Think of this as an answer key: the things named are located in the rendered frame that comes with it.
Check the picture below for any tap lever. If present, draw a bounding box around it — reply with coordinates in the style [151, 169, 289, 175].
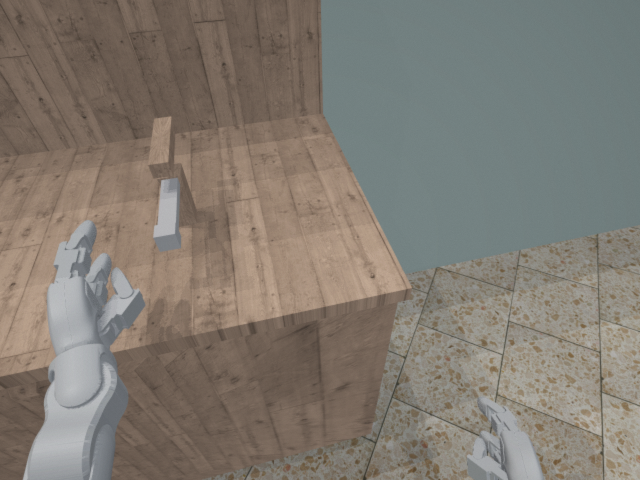
[153, 178, 181, 252]

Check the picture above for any robot right hand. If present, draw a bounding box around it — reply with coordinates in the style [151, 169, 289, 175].
[467, 396, 544, 480]

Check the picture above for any robot left hand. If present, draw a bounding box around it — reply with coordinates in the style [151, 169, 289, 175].
[47, 220, 146, 357]

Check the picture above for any counter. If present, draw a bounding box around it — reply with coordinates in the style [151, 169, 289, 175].
[0, 0, 412, 480]

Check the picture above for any left robot forearm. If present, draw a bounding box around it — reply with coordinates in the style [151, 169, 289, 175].
[23, 344, 128, 480]

